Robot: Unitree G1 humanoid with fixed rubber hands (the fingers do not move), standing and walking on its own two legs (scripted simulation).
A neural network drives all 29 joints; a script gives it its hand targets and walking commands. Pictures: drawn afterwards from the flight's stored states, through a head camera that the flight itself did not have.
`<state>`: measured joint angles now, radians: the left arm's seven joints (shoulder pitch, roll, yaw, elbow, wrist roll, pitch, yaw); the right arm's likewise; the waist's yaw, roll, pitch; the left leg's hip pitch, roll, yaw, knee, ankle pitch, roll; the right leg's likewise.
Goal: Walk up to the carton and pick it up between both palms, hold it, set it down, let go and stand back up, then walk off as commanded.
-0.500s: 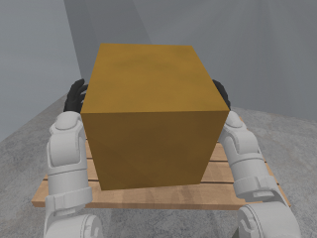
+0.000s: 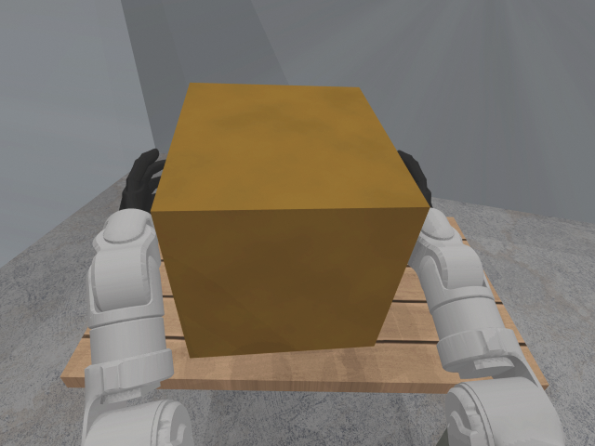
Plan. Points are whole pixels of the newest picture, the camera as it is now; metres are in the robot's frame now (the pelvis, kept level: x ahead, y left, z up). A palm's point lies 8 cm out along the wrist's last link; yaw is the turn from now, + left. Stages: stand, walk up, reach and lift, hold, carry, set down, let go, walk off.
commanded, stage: hold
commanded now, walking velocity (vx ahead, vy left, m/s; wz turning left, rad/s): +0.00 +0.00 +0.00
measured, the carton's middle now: (280, 212) +0.40 +0.01 +0.17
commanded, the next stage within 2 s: none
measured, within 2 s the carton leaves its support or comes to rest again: neither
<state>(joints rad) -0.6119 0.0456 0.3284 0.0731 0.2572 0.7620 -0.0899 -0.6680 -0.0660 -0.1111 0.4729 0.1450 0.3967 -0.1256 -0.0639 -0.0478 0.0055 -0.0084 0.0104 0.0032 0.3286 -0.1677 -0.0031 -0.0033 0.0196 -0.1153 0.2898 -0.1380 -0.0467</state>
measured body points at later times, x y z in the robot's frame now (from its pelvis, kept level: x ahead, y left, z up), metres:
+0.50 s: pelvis +0.00 +0.00 +0.00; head -0.06 +0.02 +0.45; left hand +0.36 +0.18 +0.22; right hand +0.37 -0.16 +0.21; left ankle +0.02 +0.12 -0.75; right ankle +0.03 -0.09 -0.75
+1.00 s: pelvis +0.00 +0.00 +0.00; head -0.06 +0.02 +0.44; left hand +0.36 +0.19 +0.22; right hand +0.37 -0.16 +0.20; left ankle +0.02 +0.12 -0.75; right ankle +0.03 -0.09 -0.75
